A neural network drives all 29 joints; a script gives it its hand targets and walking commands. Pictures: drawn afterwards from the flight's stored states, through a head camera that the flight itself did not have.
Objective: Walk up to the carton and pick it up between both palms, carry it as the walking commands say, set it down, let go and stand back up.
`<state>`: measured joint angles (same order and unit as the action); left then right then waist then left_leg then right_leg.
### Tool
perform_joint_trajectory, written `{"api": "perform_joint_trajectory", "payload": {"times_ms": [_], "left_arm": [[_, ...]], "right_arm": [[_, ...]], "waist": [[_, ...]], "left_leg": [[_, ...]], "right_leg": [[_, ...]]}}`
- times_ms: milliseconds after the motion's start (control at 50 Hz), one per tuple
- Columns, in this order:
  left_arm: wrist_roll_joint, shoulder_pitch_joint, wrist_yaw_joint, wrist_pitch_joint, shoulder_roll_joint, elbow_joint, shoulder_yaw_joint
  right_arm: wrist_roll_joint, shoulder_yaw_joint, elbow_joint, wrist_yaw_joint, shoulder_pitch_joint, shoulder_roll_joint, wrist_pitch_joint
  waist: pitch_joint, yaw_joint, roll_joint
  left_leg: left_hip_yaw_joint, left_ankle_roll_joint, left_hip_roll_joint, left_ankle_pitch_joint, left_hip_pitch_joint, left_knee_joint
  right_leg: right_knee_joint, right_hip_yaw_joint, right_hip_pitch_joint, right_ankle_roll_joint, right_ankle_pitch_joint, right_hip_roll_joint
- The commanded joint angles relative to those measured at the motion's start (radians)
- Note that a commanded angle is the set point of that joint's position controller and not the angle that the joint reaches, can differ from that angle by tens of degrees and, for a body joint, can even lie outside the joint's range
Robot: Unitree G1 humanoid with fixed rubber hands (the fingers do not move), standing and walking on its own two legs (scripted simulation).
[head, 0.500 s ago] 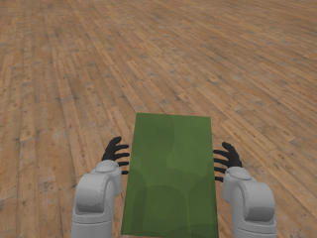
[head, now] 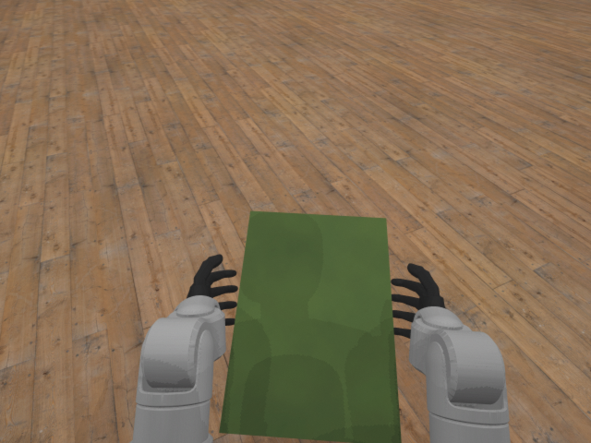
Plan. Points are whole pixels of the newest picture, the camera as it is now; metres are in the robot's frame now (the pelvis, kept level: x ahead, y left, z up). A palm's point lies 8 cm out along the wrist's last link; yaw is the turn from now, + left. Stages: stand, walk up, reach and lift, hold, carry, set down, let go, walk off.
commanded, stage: carry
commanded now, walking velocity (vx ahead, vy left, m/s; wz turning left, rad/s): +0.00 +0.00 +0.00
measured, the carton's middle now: (311, 329) +0.32 +0.00 +0.00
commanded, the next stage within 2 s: hold in 1.12 s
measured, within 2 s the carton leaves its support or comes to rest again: neither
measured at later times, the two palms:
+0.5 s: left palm (210, 303) +0.30 +0.14 +0.08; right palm (421, 313) +0.30 -0.14 +0.08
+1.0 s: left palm (222, 307) +0.32 +0.13 +0.05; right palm (424, 319) +0.31 -0.15 +0.05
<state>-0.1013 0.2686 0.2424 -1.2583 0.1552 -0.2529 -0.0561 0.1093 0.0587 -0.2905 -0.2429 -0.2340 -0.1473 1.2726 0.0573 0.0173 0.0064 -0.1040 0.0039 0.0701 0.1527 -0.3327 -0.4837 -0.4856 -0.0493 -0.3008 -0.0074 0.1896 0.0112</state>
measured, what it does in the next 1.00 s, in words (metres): stands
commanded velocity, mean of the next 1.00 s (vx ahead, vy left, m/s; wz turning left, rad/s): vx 0.00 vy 0.00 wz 0.00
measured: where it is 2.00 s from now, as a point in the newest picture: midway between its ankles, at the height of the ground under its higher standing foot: outside the picture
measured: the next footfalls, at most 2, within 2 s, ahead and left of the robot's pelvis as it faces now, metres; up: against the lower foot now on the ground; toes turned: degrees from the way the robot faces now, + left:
none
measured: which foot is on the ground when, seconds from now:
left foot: down 0.00-1.00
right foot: down 0.00-1.00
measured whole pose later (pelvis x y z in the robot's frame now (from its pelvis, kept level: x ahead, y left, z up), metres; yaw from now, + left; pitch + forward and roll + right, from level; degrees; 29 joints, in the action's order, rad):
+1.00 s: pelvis +0.03 -0.01 +0.00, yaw -1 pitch +1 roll +0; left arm -0.17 0.24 0.14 -0.93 0.15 0.05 -0.10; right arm 0.17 0.09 0.03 -0.14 -0.22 -0.14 0.93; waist 0.06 0.00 0.00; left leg -0.11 0.02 0.08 0.21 -0.31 -0.52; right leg -0.52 -0.05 -0.29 -0.02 0.25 0.01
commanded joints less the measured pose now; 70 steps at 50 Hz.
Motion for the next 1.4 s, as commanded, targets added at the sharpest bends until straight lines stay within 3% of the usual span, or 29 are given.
{"api": "perform_joint_trajectory", "payload": {"times_ms": [0, 200, 420, 840, 1100, 1120, 1140, 1160, 1180, 1220, 1240, 1300, 1320, 1380], "left_arm": [[0.371, 0.396, -0.254, 0.038, 1.077, -0.115, 0.524], [0.346, 0.392, -0.260, 0.070, 1.053, -0.074, 0.491], [0.295, 0.422, -0.280, 0.184, 1.008, 0.050, 0.437], [0.239, 0.375, -0.323, 0.343, 0.950, 0.123, 0.455], [0.201, 0.408, -0.349, 0.441, 0.915, 0.232, 0.435], [0.097, 0.301, -0.383, 0.471, 0.840, 0.426, 0.293], [0.112, 0.308, -0.392, 0.515, 0.859, 0.358, 0.355], [0.119, 0.342, -0.403, 0.537, 0.897, 0.315, 0.377], [0.120, 0.348, -0.410, 0.554, 0.913, 0.295, 0.378], [0.129, 0.375, -0.419, 0.557, 0.926, 0.261, 0.387], [0.136, 0.383, -0.430, 0.555, 0.933, 0.253, 0.401], [0.157, 0.419, -0.455, 0.542, 0.956, 0.269, 0.453], [0.195, 0.548, -0.471, 0.550, 1.006, 0.254, 0.571], [0.151, 0.522, -0.482, 0.548, 1.031, 0.416, 0.483]], "right_arm": [[-0.373, -0.532, -0.147, 0.253, -0.442, -1.034, -0.062], [-0.355, -0.511, -0.099, 0.260, -0.442, -1.015, -0.094], [-0.297, -0.450, 0.030, 0.276, -0.466, -0.957, -0.211], [-0.246, -0.482, 0.115, 0.323, -0.424, -0.900, -0.370], [-0.203, -0.464, 0.242, 0.353, -0.449, -0.870, -0.466], [-0.126, -0.345, 0.486, 0.393, -0.270, -0.873, -0.490], [-0.151, -0.407, 0.372, 0.399, -0.336, -0.868, -0.535], [-0.185, -0.468, 0.312, 0.415, -0.412, -0.901, -0.560], [-0.211, -0.515, 0.281, 0.427, -0.471, -0.930, -0.576], [-0.214, -0.541, 0.293, 0.439, -0.493, -0.957, -0.589], [-0.208, -0.546, 0.302, 0.441, -0.482, -0.969, -0.593], [-0.171, -0.505, 0.344, 0.442, -0.453, -0.964, -0.599], [-0.130, -0.431, 0.411, 0.441, -0.417, -0.978, -0.602], [-0.102, -0.383, 0.467, 0.462, -0.488, -0.976, -0.605]], "waist": [[0.268, -0.009, 0.004], [0.299, -0.009, 0.008], [0.315, -0.011, 0.002], [0.319, -0.016, -0.013], [0.315, -0.017, -0.010], [0.240, 0.040, 0.020], [0.247, 0.033, -0.019], [0.278, 0.059, -0.020], [0.293, 0.095, -0.024], [0.289, 0.117, -0.035], [0.265, 0.107, -0.026], [0.203, 0.019, 0.007], [0.230, -0.087, 0.057], [0.160, -0.067, 0.029]], "left_leg": [[0.104, -0.017, 0.086, 0.078, 0.131, 0.088], [0.103, -0.019, 0.091, 0.005, 0.143, 0.068], [0.100, -0.021, 0.093, -0.014, 0.167, 0.059], [0.069, -0.024, 0.088, -0.047, 0.167, 0.022], [0.060, -0.023, 0.092, -0.042, 0.146, 0.018], [0.157, -0.045, -0.172, -0.151, 0.250, 0.044], [0.184, -0.044, -0.171, -0.194, 0.264, 0.041], [0.188, -0.038, -0.173, -0.235, 0.298, 0.043], [0.185, -0.034, -0.176, -0.269, 0.318, 0.043], [0.183, -0.025, -0.176, -0.245, 0.281, 0.056], [0.178, -0.024, -0.173, -0.220, 0.274, 0.066], [0.181, -0.013, -0.170, -0.121, 0.305, 0.090], [0.190, -0.003, -0.173, -0.145, 0.339, 0.097], [0.192, 0.002, -0.160, -0.056, 0.301, 0.109]], "right_leg": [[0.103, 0.095, 0.037, -0.043, 0.059, 0.093], [0.080, 0.086, 0.066, -0.046, -0.036, 0.099], [0.072, 0.081, 0.075, -0.053, -0.094, 0.103], [0.041, 0.082, 0.103, -0.054, -0.206, 0.115], [0.036, 0.087, 0.083, -0.051, -0.161, 0.117], [0.133, 0.165, 0.238, -0.006, -0.165, -0.072], [0.130, 0.159, 0.244, -0.012, -0.192, -0.081], [0.132, 0.158, 0.258, -0.010, -0.213, -0.085], [0.133, 0.165, 0.280, -0.008, -0.235, -0.086], [0.133, 0.167, 0.336, -0.014, -0.193, -0.095], [0.137, 0.166, 0.344, -0.013, -0.174, -0.093], [0.147, 0.153, 0.309, -0.018, -0.106, -0.096], [0.131, 0.126, 0.251, -0.020, -0.187, -0.107], [0.117, 0.108, 0.235, -0.023, -0.103, -0.112]]}}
